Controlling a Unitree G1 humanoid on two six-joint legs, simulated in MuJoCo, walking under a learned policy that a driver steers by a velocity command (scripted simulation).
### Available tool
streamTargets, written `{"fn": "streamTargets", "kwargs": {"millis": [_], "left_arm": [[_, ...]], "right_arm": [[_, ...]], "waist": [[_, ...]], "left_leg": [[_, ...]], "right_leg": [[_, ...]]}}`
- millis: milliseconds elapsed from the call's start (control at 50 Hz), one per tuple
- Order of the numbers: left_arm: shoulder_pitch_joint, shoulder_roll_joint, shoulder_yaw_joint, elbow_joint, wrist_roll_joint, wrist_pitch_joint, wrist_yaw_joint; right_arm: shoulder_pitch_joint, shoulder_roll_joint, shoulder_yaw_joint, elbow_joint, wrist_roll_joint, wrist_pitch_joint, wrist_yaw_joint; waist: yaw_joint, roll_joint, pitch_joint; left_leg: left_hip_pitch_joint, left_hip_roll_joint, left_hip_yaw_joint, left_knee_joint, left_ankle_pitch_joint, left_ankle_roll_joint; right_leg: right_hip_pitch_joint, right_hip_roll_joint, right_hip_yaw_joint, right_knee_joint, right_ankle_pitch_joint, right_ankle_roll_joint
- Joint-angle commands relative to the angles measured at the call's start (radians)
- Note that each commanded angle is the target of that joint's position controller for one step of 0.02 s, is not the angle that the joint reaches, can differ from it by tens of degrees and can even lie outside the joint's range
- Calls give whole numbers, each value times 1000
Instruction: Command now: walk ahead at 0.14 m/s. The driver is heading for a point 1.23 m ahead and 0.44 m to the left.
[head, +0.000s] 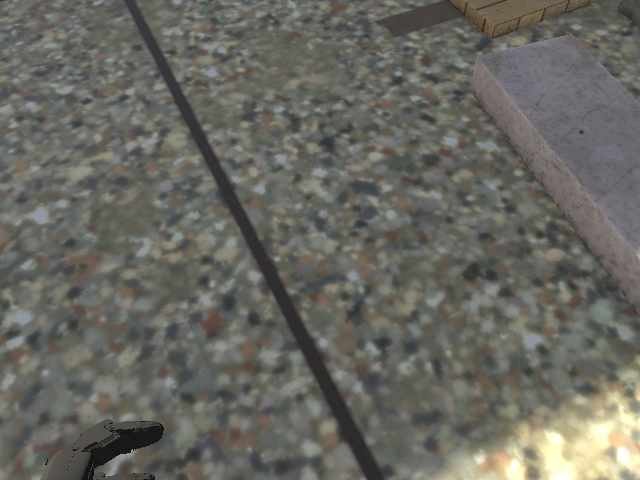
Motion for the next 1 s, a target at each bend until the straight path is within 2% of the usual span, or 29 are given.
{"fn": "streamTargets", "kwargs": {"millis": [20, 40, 80, 100, 140, 180, 260, 360, 420, 440, 460, 480, 500, 520, 540, 560, 580, 600, 640, 700, 800, 860, 880, 900, 920, 940, 960, 980, 1000], "left_arm": [[171, 111, 31, 6, -15, -3, 10], [113, 78, 19, 13, -16, -7, 10], [40, 88, 25, 30, 8, -13, 12], [33, 107, 34, 38, 12, -17, 15], [52, 147, 52, 59, -3, -21, 29], [75, 150, 57, 85, -16, -27, 45], [89, 163, 68, 119, -24, -37, 59], [83, 194, 84, 138, -40, -25, 46], [51, 192, 82, 143, -57, -4, 38], [34, 158, 73, 142, -55, 2, 36], [25, 94, 55, 137, -41, 6, 32], [-13, 36, 37, 104, -19, 0, 24], [-69, 77, 44, 63, -42, -28, 18], [-78, 132, 53, 63, -64, -53, 10], [-57, 160, 61, 82, -57, -69, 7], [-54, 155, 62, 103, -33, -78, 13], [-66, 154, 64, 107, -18, -82, 14], [-83, 140, 63, 109, -19, -82, 12], [-109, 104, 53, 108, -23, -78, 8], [-183, 67, 38, 89, -34, -76, -1], [-280, 74, 29, 41, -43, -86, -19], [-206, 111, 38, 60, -43, -97, -22], [-140, 132, 48, 79, -39, -100, -20], [-19, 165, 65, 117, -32, -102, -13], [159, 203, 76, 150, -18, -100, -7], [311, 285, 97, 181, -7, -91, -1], [348, 234, 83, 221, -29, -86, -15], [260, 167, 65, 211, -44, -82, -11], [183, 132, 53, 197, -40, -76, -4]], "right_arm": [[-5, -121, -16, -66, 21, 9, 5], [-17, -111, -18, -54, 6, 30, -11], [63, -85, -21, -27, -6, 70, -29], [90, -73, -21, -22, -7, 78, -36], [55, -85, -28, -38, -7, 81, -43], [-13, -93, -35, -67, -7, 76, -41], [-68, -71, -39, -82, -6, 58, -26], [-65, -56, -38, -74, -5, 56, 0], [25, -52, -43, -37, -2, 58, 12], [107, -66, -52, 3, -2, 59, 10], [206, -114, -69, 36, -1, 56, 2], [249, -222, -86, 16, -6, 45, -7], [219, -246, -83, -24, -25, 11, 9], [147, -203, -73, -51, -27, -14, 10], [105, -161, -60, -64, -17, -25, 8], [89, -142, -55, -72, -8, -24, 3], [89, -125, -49, -75, -3, -21, -4], [107, -108, -44, -74, -6, -20, -11], [138, -110, -45, -70, -6, -21, -24], [175, -115, -51, -65, -3, -16, -37], [222, -119, -63, -53, 8, -4, -42], [193, -126, -71, -58, 5, 8, -48], [179, -125, -71, -62, 2, 11, -46], [166, -112, -65, -69, -3, 13, -43], [139, -89, -52, -93, -17, 13, -37], [284, 13, -24, -97, -18, 2, -31], [336, -2, -20, -78, 19, -12, -27], [222, -92, -42, -90, 38, -19, -26], [97, -115, -43, -121, 27, -24, -26]], "waist": [[106, -42, -317], [74, -28, -237], [8, -81, -188], [1, -103, -190], [27, -120, -173], [46, -124, -146], [52, -96, -124], [46, -105, -105], [-9, -71, -96], [-35, -23, -82], [-52, 124, -71], [-46, 334, -12], [-45, 282, -9], [-20, 213, 19], [9, 178, 16], [18, 135, -12], [22, 113, -26], [23, 106, -41], [20, 94, -58], [-1, 114, -41], [-33, 133, 4], [6, 163, -14], [37, 176, -47], [93, 164, -125], [174, 128, -269], [143, -142, -455], [136, -330, -495], [142, -206, -292], [139, -97, -176]], "left_leg": [[-366, 63, -123, 213, -5, -21], [-321, 85, -118, 153, 47, -35], [-137, 77, -82, 87, 150, -65], [-120, 71, -62, 63, 177, -68], [-183, 78, -45, 54, 234, -51], [-274, 104, -63, 31, 286, -27], [-333, 118, -59, -71, 330, 3], [-201, 90, 26, -252, 291, 42], [-38, 49, 98, -413, 325, 91], [39, 13, 111, -464, 294, 117], [122, 74, -37, -568, 175, 169], [221, 277, -474, -719, 14, 289], [231, 354, -775, -862, -150, 384], [236, 352, -712, -873, -94, 360], [237, 316, -605, -836, 44, 315], [232, 278, -519, -816, 173, 280], [229, 250, -457, -814, 288, 259], [230, 227, -409, -814, 390, 245], [235, 189, -329, -804, 553, 230], [179, 145, -265, -797, 603, 210], [180, 168, -321, -757, 569, 207], [213, 196, -337, -699, 680, 186], [218, 184, -323, -637, 832, 175], [204, 134, -283, -503, 984, 149], [70, 86, -257, -273, 911, 119], [-277, -52, -190, 111, 462, 46], [-452, -95, -223, 300, 49, 37], [-538, -32, -222, 368, 107, 47], [-524, 14, -178, 339, 192, 59]], "right_leg": [[572, -343, 325, -138, 593, -230], [430, -310, 270, -186, 487, -194], [196, -268, 167, -273, 373, -169], [166, -262, 140, -307, 254, -170], [175, -283, 159, -384, -91, -171], [221, -318, 200, -438, -278, -161], [305, -340, 163, -471, -336, -132], [294, -333, 53, -449, -349, -100], [227, -311, -11, -352, -448, -55], [173, -266, -54, -242, -476, -26], [74, -186, -141, 26, -460, 21], [-254, -64, -161, 418, -482, 97], [-419, -10, 32, 529, -467, 76], [-470, -67, 87, 539, -360, 56], [-452, -91, 88, 501, -246, 48], [-406, -101, 83, 456, -179, 53], [-365, -101, 85, 389, -118, 63], [-327, -88, 79, 338, -56, 73], [-276, -59, 68, 227, 40, 94], [-183, -19, 55, 58, 152, 109], [-125, -11, 72, -75, 176, 106], [-16, -15, 67, -101, 127, 78], [78, 1, 42, -109, 97, 58], [246, 12, 21, -124, 97, 25], [534, -88, 112, -66, 78, -33], [936, -337, 520, -69, -59, -186], [978, -425, 862, -269, -287, -246], [823, -387, 747, -306, -387, -198], [652, -346, 588, -316, -319, -164]]}}
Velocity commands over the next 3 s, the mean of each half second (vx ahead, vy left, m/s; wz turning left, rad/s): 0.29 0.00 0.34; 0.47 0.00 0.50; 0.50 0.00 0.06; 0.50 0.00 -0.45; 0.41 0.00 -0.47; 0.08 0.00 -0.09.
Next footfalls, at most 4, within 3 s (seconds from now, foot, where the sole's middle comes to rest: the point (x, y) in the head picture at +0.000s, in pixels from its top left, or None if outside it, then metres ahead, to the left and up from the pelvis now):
0.46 left None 0.11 0.17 -0.76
0.92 right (276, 438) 0.51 0.10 -0.76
1.40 left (101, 395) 0.62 0.47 -0.76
1.94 right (169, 253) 0.99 0.36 -0.76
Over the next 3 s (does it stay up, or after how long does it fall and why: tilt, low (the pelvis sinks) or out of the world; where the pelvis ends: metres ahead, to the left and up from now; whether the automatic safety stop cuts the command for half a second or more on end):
stays up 1.20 0.45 0.01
